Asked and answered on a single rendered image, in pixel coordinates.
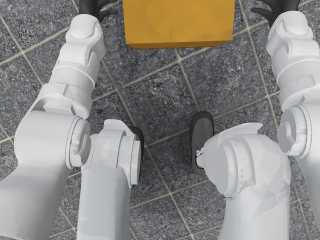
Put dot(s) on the robot left shin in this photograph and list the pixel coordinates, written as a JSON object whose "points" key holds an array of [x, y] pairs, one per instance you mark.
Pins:
{"points": [[109, 124]]}

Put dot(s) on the left robot hand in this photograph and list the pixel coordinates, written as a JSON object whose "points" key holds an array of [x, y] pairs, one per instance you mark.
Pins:
{"points": [[93, 7]]}

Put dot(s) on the right robot upper arm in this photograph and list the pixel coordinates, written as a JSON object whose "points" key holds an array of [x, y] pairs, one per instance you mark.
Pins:
{"points": [[298, 135]]}

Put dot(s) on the left robot upper arm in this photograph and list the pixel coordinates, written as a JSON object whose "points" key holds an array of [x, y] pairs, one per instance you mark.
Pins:
{"points": [[48, 146]]}

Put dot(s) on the carton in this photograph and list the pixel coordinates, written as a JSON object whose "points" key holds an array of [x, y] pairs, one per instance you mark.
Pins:
{"points": [[169, 24]]}

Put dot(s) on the robot right shin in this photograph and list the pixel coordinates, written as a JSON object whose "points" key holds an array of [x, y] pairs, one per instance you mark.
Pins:
{"points": [[210, 147]]}

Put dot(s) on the right robot forearm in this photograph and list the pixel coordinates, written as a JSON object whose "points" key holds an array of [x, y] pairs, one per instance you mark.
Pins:
{"points": [[295, 59]]}

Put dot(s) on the right robot hand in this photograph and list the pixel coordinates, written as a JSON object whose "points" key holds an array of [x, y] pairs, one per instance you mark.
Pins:
{"points": [[278, 7]]}

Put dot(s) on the robot shin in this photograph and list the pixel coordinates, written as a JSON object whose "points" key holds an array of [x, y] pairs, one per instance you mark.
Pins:
{"points": [[109, 124], [210, 147]]}

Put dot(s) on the left robot forearm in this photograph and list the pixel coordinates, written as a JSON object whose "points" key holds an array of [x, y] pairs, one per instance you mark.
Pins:
{"points": [[74, 75]]}

